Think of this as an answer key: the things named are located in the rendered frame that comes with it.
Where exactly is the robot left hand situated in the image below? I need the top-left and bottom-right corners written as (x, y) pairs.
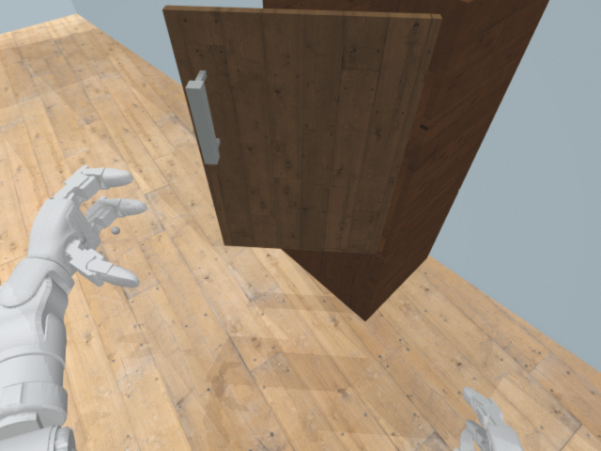
top-left (27, 165), bottom-right (147, 288)

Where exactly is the left robot forearm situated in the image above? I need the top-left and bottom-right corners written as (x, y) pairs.
top-left (0, 257), bottom-right (74, 441)

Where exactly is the left robot upper arm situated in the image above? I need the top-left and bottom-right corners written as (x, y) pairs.
top-left (0, 426), bottom-right (77, 451)

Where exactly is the robot right hand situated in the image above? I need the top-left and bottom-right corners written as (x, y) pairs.
top-left (454, 387), bottom-right (524, 451)

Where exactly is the handle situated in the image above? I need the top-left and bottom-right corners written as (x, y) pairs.
top-left (185, 70), bottom-right (221, 164)

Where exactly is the cupboard door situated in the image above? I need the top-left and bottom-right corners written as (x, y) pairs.
top-left (162, 6), bottom-right (442, 255)

